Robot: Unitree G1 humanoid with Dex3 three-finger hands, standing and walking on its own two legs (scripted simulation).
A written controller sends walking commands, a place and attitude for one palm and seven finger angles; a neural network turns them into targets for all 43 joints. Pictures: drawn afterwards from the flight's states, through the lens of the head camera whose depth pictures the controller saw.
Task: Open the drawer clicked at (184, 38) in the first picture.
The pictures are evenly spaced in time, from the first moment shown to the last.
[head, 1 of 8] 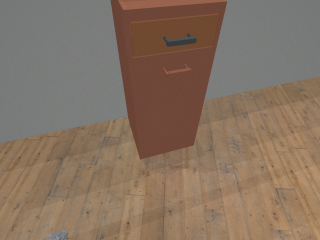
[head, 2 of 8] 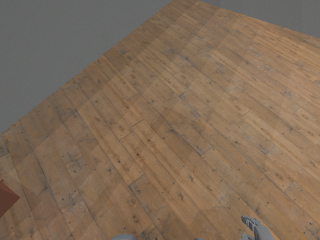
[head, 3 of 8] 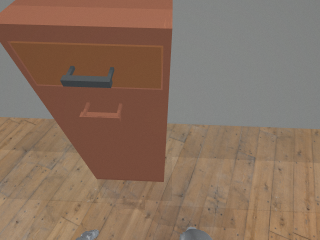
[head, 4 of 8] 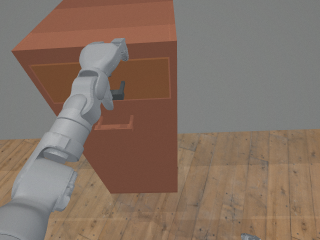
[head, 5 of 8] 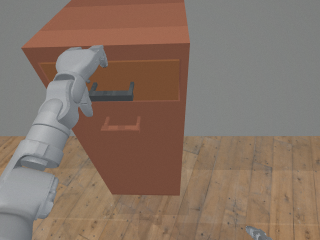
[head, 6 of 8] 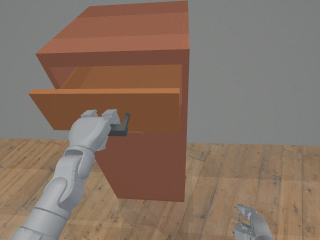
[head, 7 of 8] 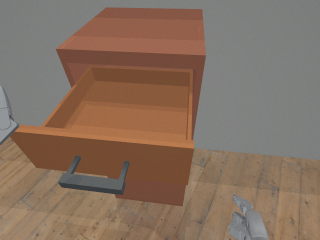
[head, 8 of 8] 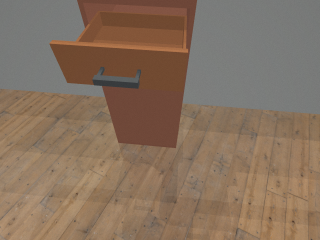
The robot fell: no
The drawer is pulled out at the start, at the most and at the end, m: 0.00 0.30 0.28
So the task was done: yes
